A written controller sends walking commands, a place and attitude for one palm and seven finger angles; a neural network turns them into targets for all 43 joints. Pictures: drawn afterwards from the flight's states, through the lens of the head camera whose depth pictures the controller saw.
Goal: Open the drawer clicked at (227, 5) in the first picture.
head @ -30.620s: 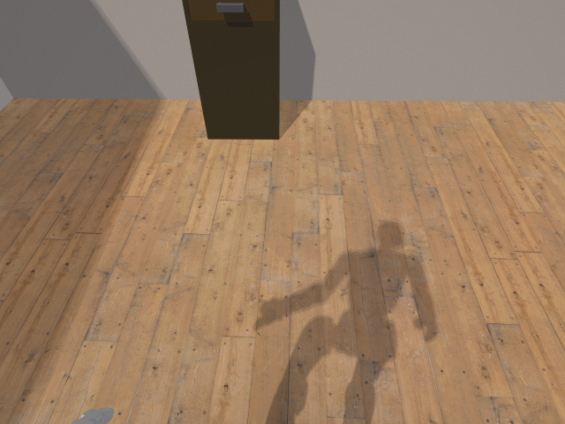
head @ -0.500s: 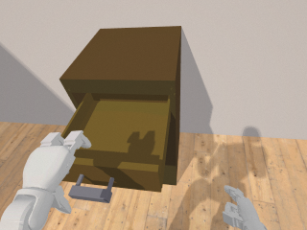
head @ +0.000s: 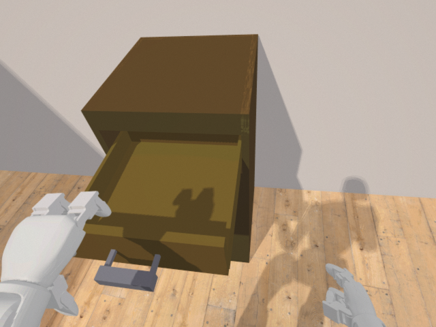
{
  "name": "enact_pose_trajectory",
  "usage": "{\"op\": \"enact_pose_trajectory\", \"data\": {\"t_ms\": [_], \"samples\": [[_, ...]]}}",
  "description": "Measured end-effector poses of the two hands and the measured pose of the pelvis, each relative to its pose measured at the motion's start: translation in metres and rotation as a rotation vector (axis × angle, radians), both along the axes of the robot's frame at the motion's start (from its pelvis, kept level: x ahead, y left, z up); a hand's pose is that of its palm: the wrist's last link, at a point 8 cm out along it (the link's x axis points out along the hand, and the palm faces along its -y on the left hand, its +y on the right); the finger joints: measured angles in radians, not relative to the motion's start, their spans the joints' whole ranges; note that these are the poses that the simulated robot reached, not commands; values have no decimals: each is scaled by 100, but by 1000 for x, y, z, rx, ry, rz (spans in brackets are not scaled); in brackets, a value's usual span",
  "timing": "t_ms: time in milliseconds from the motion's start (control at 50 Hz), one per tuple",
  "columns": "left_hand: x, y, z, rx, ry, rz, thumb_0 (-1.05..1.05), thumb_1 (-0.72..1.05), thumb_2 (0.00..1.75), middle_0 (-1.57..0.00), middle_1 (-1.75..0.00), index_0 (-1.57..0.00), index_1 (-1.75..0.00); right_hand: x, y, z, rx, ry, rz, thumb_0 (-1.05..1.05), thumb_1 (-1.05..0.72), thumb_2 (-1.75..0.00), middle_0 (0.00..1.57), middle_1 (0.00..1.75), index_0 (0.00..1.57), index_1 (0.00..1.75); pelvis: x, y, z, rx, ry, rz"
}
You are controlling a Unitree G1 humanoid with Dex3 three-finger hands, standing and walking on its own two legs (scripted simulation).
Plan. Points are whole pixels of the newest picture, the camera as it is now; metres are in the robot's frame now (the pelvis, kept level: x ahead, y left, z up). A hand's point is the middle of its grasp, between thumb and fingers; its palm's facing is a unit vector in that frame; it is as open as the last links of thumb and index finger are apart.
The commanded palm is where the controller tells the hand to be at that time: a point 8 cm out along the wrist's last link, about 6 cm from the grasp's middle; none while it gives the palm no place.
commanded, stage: draw the hand back to the body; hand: left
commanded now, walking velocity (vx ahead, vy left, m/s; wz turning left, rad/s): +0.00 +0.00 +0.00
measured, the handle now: (130, 267) +0.22 +0.23 -0.04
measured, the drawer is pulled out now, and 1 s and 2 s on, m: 0.29 0.29 0.29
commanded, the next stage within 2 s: step back with the hand held close in 1.00 s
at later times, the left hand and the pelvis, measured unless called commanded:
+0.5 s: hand (79, 233) +0.19 +0.22 +0.16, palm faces +0.37 -0.83 -0.42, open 11.3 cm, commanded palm +0.14 +0.27 +0.18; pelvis +0.01 -0.01 +0.00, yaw +1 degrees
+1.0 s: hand (64, 243) +0.18 +0.24 +0.16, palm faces +0.42 -0.81 -0.41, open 7.6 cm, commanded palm +0.12 +0.28 +0.18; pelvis +0.00 +0.00 +0.00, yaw +1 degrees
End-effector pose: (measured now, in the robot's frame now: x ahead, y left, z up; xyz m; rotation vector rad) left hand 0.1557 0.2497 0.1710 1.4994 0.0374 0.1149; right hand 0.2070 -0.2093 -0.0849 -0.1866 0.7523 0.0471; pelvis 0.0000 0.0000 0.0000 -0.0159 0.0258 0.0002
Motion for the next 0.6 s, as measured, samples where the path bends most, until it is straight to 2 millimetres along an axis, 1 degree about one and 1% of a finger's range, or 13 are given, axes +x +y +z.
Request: {"op": "enact_pose_trajectory", "data": {"t_ms": [20,80,100,140,180,260,380,520,600], "samples": [[-1,2,0,1,2,6,0,-49,30,-32,-120,-32,-120,0,0,0,-1,0,0,1,-91,-90,20,30,20,30,0,0,0,-1,0,0],[-3,8,-4,-522,-106,59,0,-48,31,-32,-120,-32,-120,-1,0,4,4,-63,-44,1,-91,-90,20,30,20,30,0,0,0,2,-28,9],[-4,9,-7,-655,-150,76,0,-47,31,-32,-119,-32,-119,-3,1,6,2,-84,-58,1,-91,-90,20,30,20,30,1,0,0,3,-36,10],[-5,7,-9,-839,-234,93,-1,-45,32,-32,-117,-31,-117,-8,2,9,-8,-114,-69,1,-91,-90,20,30,20,30,4,-2,1,5,-47,15],[-5,5,-9,-949,-301,91,-1,-41,34,-31,-115,-31,-115,-13,3,11,-17,-127,-69,1,-91,-90,20,30,20,30,7,-3,1,6,-56,20],[-1,4,-4,-1028,-376,65,-1,-31,38,-31,-108,-30,-108,-21,3,10,-27,-122,-65,1,-91,-90,20,30,20,30,9,-6,2,3,-69,24],[4,10,5,-1011,-392,47,-1,-13,46,-29,-96,-28,-96,-25,-3,8,-23,-112,-80,1,-90,-90,20,30,20,30,9,-7,3,1,-68,18],[-2,14,4,-996,-365,66,0,11,56,-27,-81,-26,-81,-23,-12,9,-31,-112,-109,1,-90,-90,20,30,20,30,7,-7,4,0,-58,14],[-8,18,2,-994,-365,91,0,25,62,-26,-72,-25,-72,-20,-14,11,-37,-119,-113,1,-90,-90,20,30,20,30,5,-7,4,1,-59,16]]}}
